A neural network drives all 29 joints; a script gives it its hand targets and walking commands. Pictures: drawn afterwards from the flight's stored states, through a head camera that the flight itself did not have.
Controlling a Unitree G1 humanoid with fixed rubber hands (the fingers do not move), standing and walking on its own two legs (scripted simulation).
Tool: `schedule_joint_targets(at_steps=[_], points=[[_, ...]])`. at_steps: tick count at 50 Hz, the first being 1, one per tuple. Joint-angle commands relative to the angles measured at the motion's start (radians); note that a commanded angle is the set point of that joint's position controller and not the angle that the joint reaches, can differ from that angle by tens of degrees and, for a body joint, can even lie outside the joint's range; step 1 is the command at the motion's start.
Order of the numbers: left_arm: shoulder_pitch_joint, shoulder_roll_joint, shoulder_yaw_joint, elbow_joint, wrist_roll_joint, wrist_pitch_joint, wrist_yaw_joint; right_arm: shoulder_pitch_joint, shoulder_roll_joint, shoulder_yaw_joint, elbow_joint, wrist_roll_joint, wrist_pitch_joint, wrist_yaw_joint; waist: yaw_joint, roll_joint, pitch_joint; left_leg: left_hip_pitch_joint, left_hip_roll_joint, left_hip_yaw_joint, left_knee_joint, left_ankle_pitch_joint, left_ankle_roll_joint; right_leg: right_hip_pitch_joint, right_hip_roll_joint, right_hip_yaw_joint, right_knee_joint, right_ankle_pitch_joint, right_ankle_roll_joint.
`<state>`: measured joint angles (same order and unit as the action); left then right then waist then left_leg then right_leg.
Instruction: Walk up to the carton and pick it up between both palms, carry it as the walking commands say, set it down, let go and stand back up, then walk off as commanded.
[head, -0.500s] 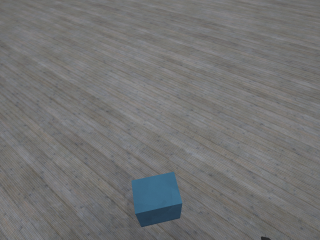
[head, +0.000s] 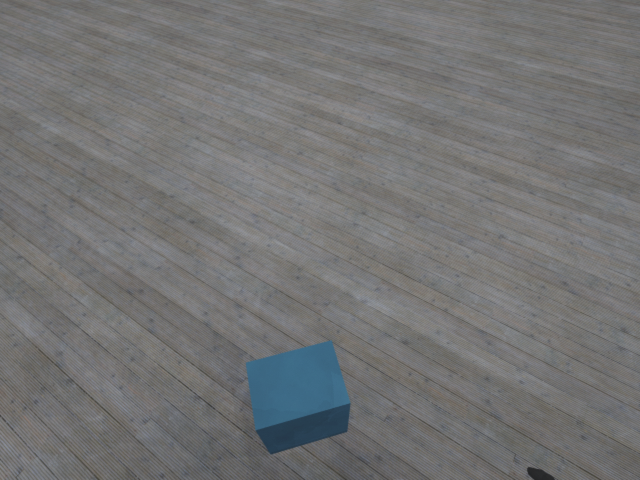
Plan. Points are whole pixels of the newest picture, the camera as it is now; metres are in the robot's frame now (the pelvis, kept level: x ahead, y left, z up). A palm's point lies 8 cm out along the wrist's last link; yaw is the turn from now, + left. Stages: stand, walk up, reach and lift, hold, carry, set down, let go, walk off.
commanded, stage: walk up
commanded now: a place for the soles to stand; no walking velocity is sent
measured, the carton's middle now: (299, 399) +0.39 +0.09 -0.62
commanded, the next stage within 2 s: reach and lift in 0.46 s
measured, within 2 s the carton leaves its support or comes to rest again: neither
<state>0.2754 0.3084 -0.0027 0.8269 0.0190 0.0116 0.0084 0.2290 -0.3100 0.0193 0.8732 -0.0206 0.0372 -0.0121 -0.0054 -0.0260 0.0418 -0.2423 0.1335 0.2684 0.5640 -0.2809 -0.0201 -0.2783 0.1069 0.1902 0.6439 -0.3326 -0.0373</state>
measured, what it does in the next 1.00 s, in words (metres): stands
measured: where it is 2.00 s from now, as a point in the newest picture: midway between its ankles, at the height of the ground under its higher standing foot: outside the picture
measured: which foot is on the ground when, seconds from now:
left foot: down 0.00-1.00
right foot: down 0.00-1.00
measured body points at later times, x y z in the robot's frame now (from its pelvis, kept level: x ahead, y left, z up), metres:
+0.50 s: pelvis +0.00 +0.01 +0.00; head +0.02 +0.01 +0.45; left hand +0.11 +0.27 -0.12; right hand +0.07 -0.27 -0.13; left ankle +0.01 +0.13 -0.73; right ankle +0.00 -0.10 -0.73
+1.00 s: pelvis +0.00 +0.03 -0.04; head +0.11 +0.05 +0.40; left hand +0.18 +0.29 -0.15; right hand +0.22 -0.22 -0.15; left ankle +0.01 +0.13 -0.73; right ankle +0.00 -0.10 -0.73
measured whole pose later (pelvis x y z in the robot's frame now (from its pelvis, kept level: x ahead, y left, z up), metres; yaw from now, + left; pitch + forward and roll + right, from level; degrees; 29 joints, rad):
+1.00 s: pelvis +0.00 +0.03 -0.04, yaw +7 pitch +13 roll +0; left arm 0.04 0.23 0.04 0.48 0.01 0.21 0.01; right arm 0.03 -0.28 -0.14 0.63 0.01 0.16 0.09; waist -0.01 0.00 0.01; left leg -0.74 0.00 0.04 0.91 -0.40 0.02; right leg -0.68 0.00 0.02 0.91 -0.46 0.02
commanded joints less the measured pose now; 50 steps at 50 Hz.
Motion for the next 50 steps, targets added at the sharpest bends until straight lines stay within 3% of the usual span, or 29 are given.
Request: schedule_joint_targets(at_steps=[1, 4, 5, 8, 11, 23, 24, 25, 26, 27, 28, 31, 33, 38, 41, 46, 50], points=[[0.063, 0.131, 0.033, -0.042, 0.002, -0.008, 0.0, -0.013, -0.143, -0.035, -0.05, -0.001, 0.001, -0.001, 0.014, 0.03, -0.019, 0.135, 0.113, -0.16, -0.097, -0.013, 0.123, -0.142, -0.099, 0.086, -0.107, 0.261, -0.008], [0.037, 0.16, 0.035, -0.046, -0.009, -0.005, 0.004, 0.002, -0.096, -0.021, -0.058, 0.007, 0.006, 0.007, -0.001, -0.09, 0.003, 0.103, -0.034, -0.137, 0.013, -0.11, 0.061, -0.144, -0.16, 0.3, -0.279, 0.223, -0.039], [0.022, 0.158, 0.036, -0.046, -0.011, 0.0, 0.009, 0.025, -0.086, -0.017, -0.052, 0.009, 0.003, 0.007, -0.01, -0.099, 0.005, 0.094, -0.048, -0.157, -0.004, -0.122, 0.056, -0.13, -0.168, 0.312, -0.295, 0.213, -0.05], [-0.009, 0.113, 0.021, -0.036, -0.013, 0.004, 0.014, 0.073, -0.105, -0.02, -0.02, 0.012, -0.023, -0.005, -0.026, -0.044, -0.029, 0.173, -0.006, -0.216, -0.106, 0.021, 0.076, -0.126, -0.134, 0.211, -0.258, 0.192, -0.031], [0.018, 0.083, 0.012, -0.018, -0.008, -0.009, 0.006, 0.045, -0.139, -0.027, -0.008, 0.011, -0.031, -0.005, 0.0, 0.025, -0.022, 0.181, 0.067, -0.246, -0.161, 0.076, 0.107, -0.105, -0.089, 0.107, -0.186, 0.244, 0.0], [0.002, 0.103, 0.015, 0.04, -0.006, -0.014, 0.012, 0.038, -0.125, -0.024, 0.018, 0.01, -0.021, -0.001, -0.008, 0.021, -0.013, 0.165, 0.053, -0.212, -0.167, 0.024, 0.101, -0.096, -0.103, 0.116, -0.186, 0.246, -0.013], [-0.447, 0.094, 0.02, -0.49, 0.05, 0.058, -0.016, -0.567, -0.139, -0.072, -0.488, 0.079, 0.037, 0.014, 0.031, 0.051, 0.012, 0.021, -0.048, -0.308, -0.017, -0.121, 0.06, -0.271, -0.141, -0.103, -0.162, -0.125, 0.002], [-0.347, 0.087, 0.068, -0.297, 0.067, 0.157, -0.036, -0.44, -0.07, -0.069, -0.313, 0.051, 0.107, 0.025, 0.042, -0.008, 0.089, 0.115, -0.1, -0.275, 0.007, -0.164, 0.052, -0.415, -0.144, -0.182, -0.202, -0.2, 0.002], [-0.26, 0.097, 0.119, -0.312, 0.067, 0.207, -0.051, -0.385, -0.082, -0.063, -0.4, 0.088, 0.132, 0.038, 0.065, -0.06, 0.081, 0.203, -0.132, -0.227, 0.041, -0.123, 0.032, -0.467, -0.155, -0.156, -0.265, -0.256, 0.012], [-0.208, 0.088, 0.13, -0.306, 0.062, 0.241, -0.065, -0.328, -0.086, -0.059, -0.402, 0.096, 0.163, 0.043, 0.081, -0.074, 0.058, 0.242, -0.14, -0.201, 0.057, -0.086, 0.012, -0.455, -0.159, -0.156, -0.289, -0.263, 0.02], [-0.131, 0.077, 0.123, -0.274, 0.073, 0.276, -0.075, -0.222, -0.07, -0.077, -0.355, 0.085, 0.2, 0.042, 0.086, -0.072, 0.047, 0.263, -0.148, -0.185, 0.062, -0.054, -0.002, -0.435, -0.155, -0.162, -0.29, -0.233, 0.012], [-0.098, 0.099, 0.099, -0.295, 0.069, 0.364, -0.081, -0.063, -0.078, -0.136, -0.272, 0.023, 0.307, 0.034, 0.0, -0.061, 0.005, 0.266, -0.149, -0.175, 0.082, 0.036, -0.022, -0.411, -0.13, -0.17, -0.226, -0.084, 0.013], [-0.151, 0.09, 0.076, -0.391, 0.06, 0.361, -0.077, -0.067, -0.062, -0.152, -0.272, -0.006, 0.311, 0.039, -0.028, -0.018, -0.052, 0.273, -0.146, -0.199, 0.074, 0.077, -0.016, -0.378, -0.107, -0.182, -0.189, 0.005, 0.009], [-0.219, 0.076, 0.036, -0.483, 0.031, 0.27, -0.061, -0.153, -0.091, -0.197, -0.298, -0.012, 0.21, 0.07, -0.04, 0.06, -0.183, 0.176, -0.127, -0.268, 0.144, 0.266, -0.015, -0.341, -0.068, -0.198, -0.066, 0.173, 0.022], [-0.216, 0.048, 0.042, -0.478, 0.014, 0.226, -0.042, -0.171, -0.105, -0.208, -0.307, -0.001, 0.159, 0.085, -0.032, 0.098, -0.263, 0.109, -0.125, -0.307, 0.209, 0.391, -0.023, -0.388, -0.064, -0.207, 0.045, 0.237, 0.029], [-0.198, 0.007, 0.056, -0.43, -0.009, 0.191, -0.007, -0.168, -0.105, -0.207, -0.294, 0.023, 0.11, 0.099, -0.018, 0.088, -0.366, 0.06, -0.13, -0.344, 0.304, 0.559, -0.03, -0.527, -0.061, -0.207, 0.17, 0.267, 0.037], [-0.204, -0.003, 0.079, -0.406, -0.016, 0.18, 0.013, -0.194, -0.1, -0.193, -0.323, 0.034, 0.094, 0.106, 0.0, 0.055, -0.427, -0.006, -0.136, -0.346, 0.33, 0.556, -0.025, -0.556, -0.064, -0.192, 0.199, 0.27, 0.04]])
